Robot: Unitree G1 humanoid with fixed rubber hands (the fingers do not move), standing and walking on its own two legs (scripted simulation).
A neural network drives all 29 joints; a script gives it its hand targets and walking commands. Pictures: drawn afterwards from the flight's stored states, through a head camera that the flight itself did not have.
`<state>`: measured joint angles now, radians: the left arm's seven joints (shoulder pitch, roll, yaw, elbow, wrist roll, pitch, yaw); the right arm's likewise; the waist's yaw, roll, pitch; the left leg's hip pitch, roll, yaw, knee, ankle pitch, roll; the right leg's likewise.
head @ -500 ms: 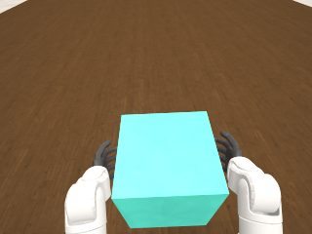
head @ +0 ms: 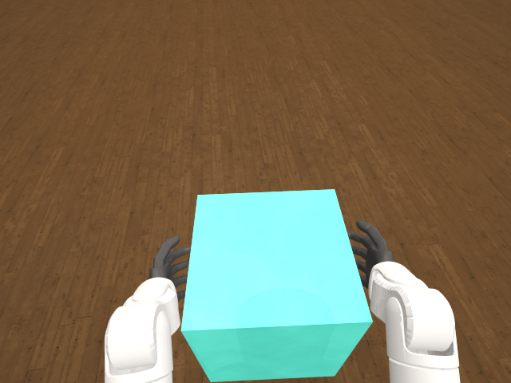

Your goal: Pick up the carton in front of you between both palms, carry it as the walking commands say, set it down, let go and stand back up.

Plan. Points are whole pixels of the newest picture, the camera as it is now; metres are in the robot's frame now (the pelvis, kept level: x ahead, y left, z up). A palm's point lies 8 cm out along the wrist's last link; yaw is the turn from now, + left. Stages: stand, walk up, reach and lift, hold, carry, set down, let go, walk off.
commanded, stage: carry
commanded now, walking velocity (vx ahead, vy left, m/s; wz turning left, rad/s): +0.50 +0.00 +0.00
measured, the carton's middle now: (269, 290) +0.29 +0.00 +0.00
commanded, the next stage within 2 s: none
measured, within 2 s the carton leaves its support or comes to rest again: neither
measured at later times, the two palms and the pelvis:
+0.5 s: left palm (189, 150) +0.59 +0.15 +0.05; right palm (324, 130) +0.62 -0.15 +0.06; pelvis +0.34 -0.02 +0.00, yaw +4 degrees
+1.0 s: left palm (187, 81) +0.82 +0.17 +0.09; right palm (302, 73) +0.84 -0.13 +0.09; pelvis +0.56 +0.02 +0.01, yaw +1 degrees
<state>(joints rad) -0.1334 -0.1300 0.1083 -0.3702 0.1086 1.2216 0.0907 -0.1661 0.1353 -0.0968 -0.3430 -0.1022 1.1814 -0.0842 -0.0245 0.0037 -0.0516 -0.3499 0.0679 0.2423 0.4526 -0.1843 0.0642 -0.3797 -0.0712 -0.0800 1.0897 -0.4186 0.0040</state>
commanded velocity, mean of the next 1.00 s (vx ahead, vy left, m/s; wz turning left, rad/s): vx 0.15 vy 0.00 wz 0.00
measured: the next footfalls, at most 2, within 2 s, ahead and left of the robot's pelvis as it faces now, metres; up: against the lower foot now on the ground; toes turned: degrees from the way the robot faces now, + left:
right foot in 0.30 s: +0.38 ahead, -0.14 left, +0.00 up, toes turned -11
left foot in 0.60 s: +0.54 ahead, +0.10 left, +0.00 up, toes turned +13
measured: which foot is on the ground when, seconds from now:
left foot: down 0.00-0.30, up 0.32-0.58, down 0.60-1.00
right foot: up 0.00-0.28, down 0.30-1.00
